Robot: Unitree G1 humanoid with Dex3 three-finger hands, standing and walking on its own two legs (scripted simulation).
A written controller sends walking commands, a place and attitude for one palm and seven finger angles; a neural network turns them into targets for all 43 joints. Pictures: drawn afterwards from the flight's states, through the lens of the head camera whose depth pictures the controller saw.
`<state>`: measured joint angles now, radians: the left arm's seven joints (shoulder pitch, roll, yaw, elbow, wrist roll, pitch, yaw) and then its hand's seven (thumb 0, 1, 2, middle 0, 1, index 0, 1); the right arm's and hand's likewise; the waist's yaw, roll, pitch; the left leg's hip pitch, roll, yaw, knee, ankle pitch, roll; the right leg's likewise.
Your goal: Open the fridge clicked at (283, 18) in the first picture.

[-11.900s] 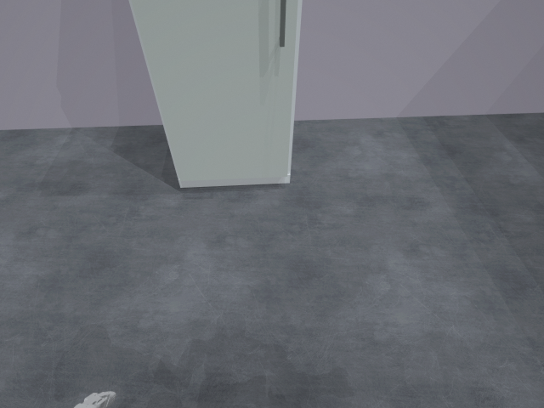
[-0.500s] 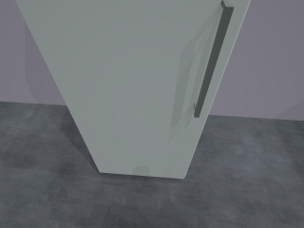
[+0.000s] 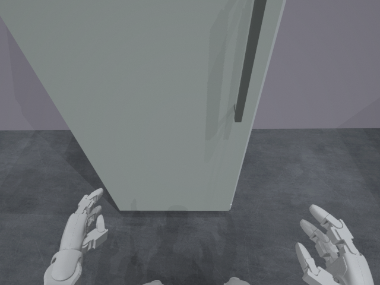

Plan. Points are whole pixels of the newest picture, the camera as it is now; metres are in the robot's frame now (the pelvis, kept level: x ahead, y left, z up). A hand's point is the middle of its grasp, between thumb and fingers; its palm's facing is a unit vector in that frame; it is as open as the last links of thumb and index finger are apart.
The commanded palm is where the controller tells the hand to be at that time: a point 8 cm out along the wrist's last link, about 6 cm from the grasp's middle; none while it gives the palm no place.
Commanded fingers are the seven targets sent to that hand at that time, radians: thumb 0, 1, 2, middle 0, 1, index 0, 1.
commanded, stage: raise the hand to about handle height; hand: right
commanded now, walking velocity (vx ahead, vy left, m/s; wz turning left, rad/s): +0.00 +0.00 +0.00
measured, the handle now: (247, 53) +0.52 -0.11 +0.23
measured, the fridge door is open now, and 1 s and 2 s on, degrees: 0 0 0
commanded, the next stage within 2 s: move the hooked fingers beside the handle in 1.66 s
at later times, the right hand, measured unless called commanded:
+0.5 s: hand (345, 209) +0.23 -0.24 +0.12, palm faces +0.05 +1.00 -0.07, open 11.7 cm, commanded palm +0.20 -0.29 +0.14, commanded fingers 0.00 0.22 -0.42 0.28 1.02 0.28 1.02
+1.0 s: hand out of the picture +0.26 -0.28 +0.21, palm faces +0.09 +0.99 -0.07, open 13.9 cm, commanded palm +0.24 -0.33 +0.22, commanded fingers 0.00 0.50 -0.30 0.30 1.20 0.30 1.20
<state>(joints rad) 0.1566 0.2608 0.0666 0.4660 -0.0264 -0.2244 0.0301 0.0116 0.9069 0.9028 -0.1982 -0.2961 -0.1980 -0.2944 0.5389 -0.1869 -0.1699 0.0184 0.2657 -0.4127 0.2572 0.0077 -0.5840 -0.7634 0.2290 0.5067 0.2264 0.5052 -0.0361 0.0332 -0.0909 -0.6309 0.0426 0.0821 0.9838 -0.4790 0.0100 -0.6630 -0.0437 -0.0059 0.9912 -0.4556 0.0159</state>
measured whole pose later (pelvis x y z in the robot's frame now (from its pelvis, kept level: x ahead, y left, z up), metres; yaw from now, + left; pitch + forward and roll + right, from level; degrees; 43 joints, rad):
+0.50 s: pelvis +0.01 -0.01 +0.03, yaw +0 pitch +4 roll +1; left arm 0.31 0.25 -0.02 0.61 -0.05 -0.27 0.08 0.02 0.90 0.90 -0.20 -0.30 -0.20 -0.30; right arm 0.35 -0.30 -0.30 -0.07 0.34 -0.20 0.32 0.00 0.00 -0.52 0.27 0.88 0.26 0.88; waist -0.01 -0.03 -0.06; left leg -0.44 0.04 0.09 0.76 -0.38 -0.01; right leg -0.49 -0.04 -0.01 0.80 -0.38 0.00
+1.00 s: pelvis +0.01 -0.01 +0.05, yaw -1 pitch -2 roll +1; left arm 0.22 0.24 -0.09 0.60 -0.07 -0.27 0.11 0.01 0.90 0.90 -0.20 -0.30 -0.20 -0.30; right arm 0.01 -0.42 -0.43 0.05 0.35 0.06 0.42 -0.01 0.48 -0.31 0.30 1.19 0.30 1.19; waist -0.07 -0.04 -0.02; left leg -0.21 0.04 0.10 0.55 -0.30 -0.01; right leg -0.26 -0.03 0.00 0.60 -0.30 0.00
